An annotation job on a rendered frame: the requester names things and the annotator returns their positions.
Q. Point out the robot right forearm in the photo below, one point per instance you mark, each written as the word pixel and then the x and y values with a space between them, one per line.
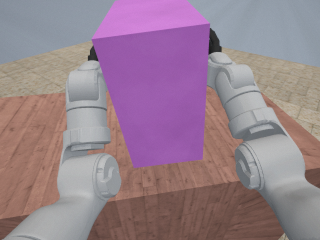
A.
pixel 248 115

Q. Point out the pedestal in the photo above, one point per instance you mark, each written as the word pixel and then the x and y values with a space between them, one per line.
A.
pixel 192 200

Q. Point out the carton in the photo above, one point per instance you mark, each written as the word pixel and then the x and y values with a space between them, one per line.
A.
pixel 154 58

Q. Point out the robot left hand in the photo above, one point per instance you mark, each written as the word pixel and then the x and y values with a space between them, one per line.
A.
pixel 93 55

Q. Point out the robot right hand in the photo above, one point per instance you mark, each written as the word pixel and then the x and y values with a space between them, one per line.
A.
pixel 214 43

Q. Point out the right robot upper arm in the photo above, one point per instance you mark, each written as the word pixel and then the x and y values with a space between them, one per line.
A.
pixel 273 166

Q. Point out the left robot upper arm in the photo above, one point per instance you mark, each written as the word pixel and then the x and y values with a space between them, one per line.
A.
pixel 85 184

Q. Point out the robot left forearm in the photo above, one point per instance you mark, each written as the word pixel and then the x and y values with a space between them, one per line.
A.
pixel 86 116

